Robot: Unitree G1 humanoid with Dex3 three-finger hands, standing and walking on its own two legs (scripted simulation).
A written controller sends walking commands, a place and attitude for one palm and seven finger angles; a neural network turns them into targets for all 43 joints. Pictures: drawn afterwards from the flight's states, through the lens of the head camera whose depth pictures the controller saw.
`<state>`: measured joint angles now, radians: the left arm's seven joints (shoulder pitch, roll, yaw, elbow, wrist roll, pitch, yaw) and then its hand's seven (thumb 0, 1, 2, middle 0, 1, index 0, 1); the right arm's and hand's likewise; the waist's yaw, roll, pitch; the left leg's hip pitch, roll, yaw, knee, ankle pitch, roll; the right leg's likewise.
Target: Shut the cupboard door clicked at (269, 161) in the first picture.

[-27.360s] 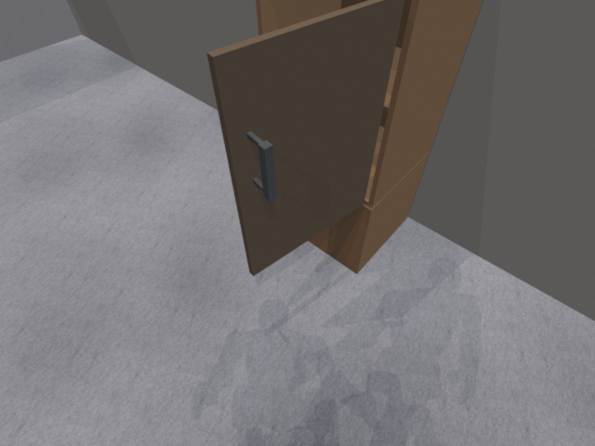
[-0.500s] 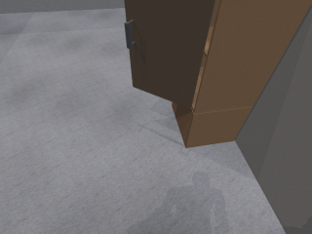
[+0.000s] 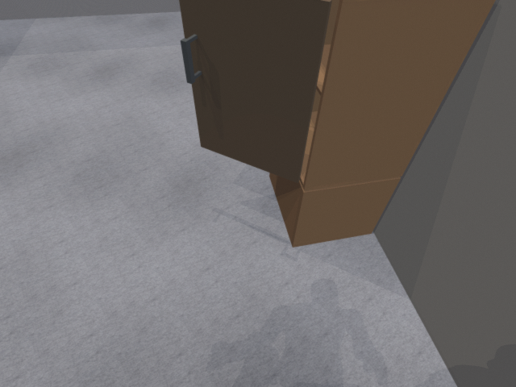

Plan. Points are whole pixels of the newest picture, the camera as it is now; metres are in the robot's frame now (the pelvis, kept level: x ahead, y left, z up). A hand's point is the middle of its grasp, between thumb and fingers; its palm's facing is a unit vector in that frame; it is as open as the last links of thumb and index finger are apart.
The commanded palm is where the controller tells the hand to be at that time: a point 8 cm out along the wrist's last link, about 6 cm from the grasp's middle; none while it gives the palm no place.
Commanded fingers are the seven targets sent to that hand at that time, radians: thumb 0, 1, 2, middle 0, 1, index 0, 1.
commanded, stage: look to check the result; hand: left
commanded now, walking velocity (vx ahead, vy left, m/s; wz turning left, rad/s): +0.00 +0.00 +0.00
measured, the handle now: (192, 59) +0.98 +0.24 +0.03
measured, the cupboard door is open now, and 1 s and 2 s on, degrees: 51 51 51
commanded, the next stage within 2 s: walk to a spot facing it in 0.46 s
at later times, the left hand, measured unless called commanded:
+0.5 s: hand out of the picture +0.07 +0.22 -0.17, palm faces +0.00 -0.95 -0.30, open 7.4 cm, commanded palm none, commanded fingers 0.00 0.90 0.90 -0.20 -0.30 -0.20 -0.30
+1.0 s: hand out of the picture +0.01 +0.22 -0.21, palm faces +0.20 -0.95 -0.23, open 7.4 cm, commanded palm none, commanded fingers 0.00 0.90 0.90 -0.20 -0.30 -0.20 -0.30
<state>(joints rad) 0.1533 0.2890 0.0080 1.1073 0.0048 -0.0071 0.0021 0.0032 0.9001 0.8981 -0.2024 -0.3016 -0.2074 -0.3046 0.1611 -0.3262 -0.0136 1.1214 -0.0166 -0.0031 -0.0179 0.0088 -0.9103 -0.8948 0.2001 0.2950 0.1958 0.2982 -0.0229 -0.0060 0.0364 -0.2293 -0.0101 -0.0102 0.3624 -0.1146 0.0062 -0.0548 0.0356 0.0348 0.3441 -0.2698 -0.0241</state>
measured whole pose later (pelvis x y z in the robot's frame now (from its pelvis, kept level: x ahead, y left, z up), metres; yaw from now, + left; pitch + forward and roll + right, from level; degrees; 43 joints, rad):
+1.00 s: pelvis +0.01 +0.02 -0.03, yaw +11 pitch -2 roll +0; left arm 0.24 0.23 0.06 0.99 0.01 0.05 0.03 0.00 0.90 0.90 -0.20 -0.30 -0.21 -0.30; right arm 0.23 -0.19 -0.04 1.00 -0.03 0.05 0.00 0.01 -0.91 -0.89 0.20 0.29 0.20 0.30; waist -0.03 -0.05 0.12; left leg -0.36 -0.03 0.05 0.69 -0.28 0.05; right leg -0.23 -0.06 -0.08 0.90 -0.57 0.01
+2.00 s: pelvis +0.05 +0.00 -0.01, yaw +48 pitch +0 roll +0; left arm 0.21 0.25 0.08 0.88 0.02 0.02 -0.03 0.01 0.90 0.90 -0.20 -0.30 -0.20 -0.30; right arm 0.27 -0.21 -0.04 0.94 -0.04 0.02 0.01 0.01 -0.91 -0.89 0.20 0.30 0.20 0.30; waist -0.01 0.01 0.06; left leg -0.18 0.00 -0.08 0.50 -0.32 -0.01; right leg -0.44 -0.07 -0.06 0.74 -0.34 0.07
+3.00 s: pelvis +0.21 +0.32 -0.02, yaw +73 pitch -1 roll +2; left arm 0.12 0.18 0.06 0.93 0.03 -0.03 -0.02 0.00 0.90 0.90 -0.20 -0.30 -0.20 -0.30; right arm 0.43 -0.16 -0.04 1.12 -0.02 -0.03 -0.02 0.01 -0.92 -0.89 0.20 0.29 0.20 0.30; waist -0.05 0.00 0.06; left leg -0.05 -0.01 0.06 0.53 -0.43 0.02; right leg -0.38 -0.06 -0.08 0.57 -0.19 -0.02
